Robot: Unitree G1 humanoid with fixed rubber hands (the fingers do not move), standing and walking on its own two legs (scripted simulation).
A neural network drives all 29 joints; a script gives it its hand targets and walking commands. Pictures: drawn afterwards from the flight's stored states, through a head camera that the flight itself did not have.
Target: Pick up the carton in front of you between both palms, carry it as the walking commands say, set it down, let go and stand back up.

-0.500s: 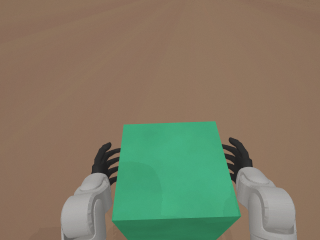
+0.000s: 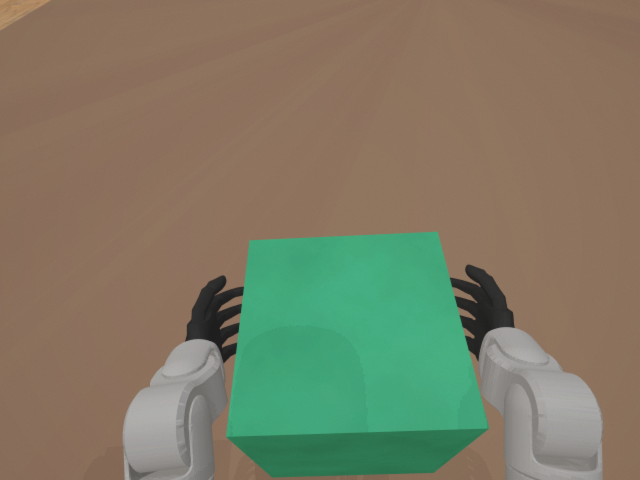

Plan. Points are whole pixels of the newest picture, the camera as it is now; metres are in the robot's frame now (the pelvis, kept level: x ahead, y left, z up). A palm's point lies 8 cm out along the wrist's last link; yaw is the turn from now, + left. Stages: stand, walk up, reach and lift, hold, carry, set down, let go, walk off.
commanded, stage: carry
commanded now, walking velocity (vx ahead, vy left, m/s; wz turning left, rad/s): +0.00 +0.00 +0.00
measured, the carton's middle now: (348, 364) +0.25 +0.00 +0.02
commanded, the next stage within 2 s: hold in 1.44 s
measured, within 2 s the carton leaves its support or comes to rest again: neither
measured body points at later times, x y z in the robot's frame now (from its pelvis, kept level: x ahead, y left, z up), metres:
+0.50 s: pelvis +0.05 +0.02 -0.01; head +0.03 +0.02 +0.44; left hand +0.30 +0.17 +0.08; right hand +0.30 -0.13 +0.07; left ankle -0.06 +0.13 -0.74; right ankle +0.06 -0.08 -0.74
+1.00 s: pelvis +0.01 +0.02 +0.00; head +0.00 +0.02 +0.45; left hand +0.29 +0.18 +0.03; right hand +0.30 -0.13 +0.03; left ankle -0.06 +0.13 -0.74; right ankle +0.07 -0.08 -0.74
